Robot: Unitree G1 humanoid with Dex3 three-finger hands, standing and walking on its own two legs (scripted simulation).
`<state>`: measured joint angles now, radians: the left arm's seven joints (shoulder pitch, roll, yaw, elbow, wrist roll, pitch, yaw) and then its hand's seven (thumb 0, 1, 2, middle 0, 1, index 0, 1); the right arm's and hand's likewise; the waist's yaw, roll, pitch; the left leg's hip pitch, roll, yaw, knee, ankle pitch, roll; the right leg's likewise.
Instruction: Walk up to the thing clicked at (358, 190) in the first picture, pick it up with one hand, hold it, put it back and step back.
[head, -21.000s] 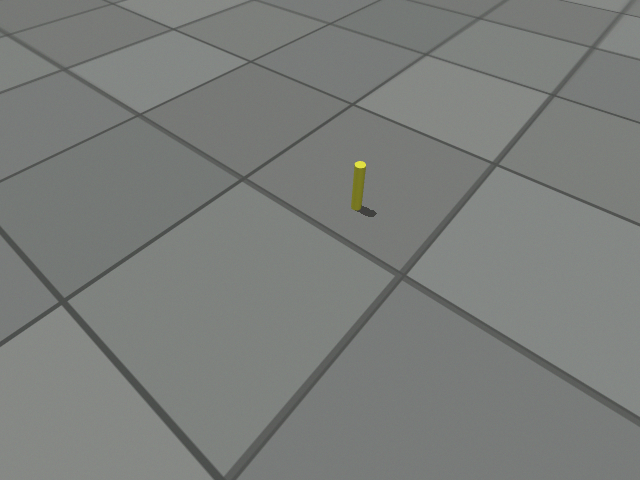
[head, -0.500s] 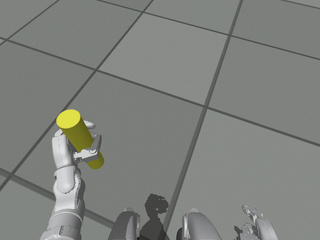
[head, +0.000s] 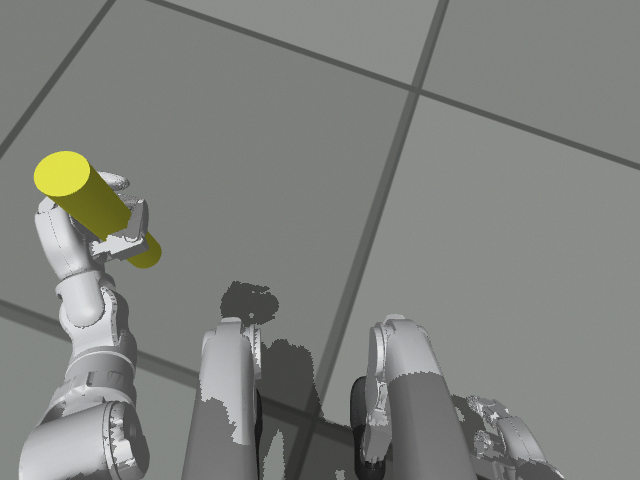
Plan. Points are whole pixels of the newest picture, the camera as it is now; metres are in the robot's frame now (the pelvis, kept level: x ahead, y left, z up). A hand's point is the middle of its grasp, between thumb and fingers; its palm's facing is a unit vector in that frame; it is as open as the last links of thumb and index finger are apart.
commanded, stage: crouch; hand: left
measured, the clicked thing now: (114, 223) +0.41 +0.27 -0.05
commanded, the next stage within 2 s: lower in 1.00 s
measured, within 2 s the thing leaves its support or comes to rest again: neither
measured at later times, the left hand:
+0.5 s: hand (145, 237) +0.43 +0.28 -0.18, palm faces +0.40 -0.92 -0.02, open 6.4 cm
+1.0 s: hand (152, 241) +0.44 +0.29 -0.23, palm faces +0.39 -0.92 -0.02, open 6.4 cm
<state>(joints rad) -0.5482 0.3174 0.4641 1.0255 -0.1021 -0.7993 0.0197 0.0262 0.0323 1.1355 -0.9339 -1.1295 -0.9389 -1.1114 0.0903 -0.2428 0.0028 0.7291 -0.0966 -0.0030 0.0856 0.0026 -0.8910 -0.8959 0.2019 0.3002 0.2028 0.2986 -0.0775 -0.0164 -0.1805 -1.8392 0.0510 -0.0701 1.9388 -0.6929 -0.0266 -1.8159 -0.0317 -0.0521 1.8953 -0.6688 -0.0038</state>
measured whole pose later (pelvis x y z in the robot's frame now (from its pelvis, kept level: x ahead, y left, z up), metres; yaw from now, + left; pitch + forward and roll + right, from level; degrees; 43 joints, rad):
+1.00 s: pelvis -0.03 +0.01 -0.16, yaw -5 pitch +27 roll -9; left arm -0.70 0.58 0.64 1.17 -0.07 -0.79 -0.05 0.03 0.03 1.14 -0.94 -1.12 -0.94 -1.11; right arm 0.03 -0.30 0.16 0.71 -0.18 0.04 0.11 0.00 -0.88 -0.89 0.20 0.30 0.20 0.30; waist -0.18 -0.07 0.04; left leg -2.26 0.03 -0.19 2.47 -0.69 -0.02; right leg -2.19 -0.02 -0.11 2.35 -0.63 0.02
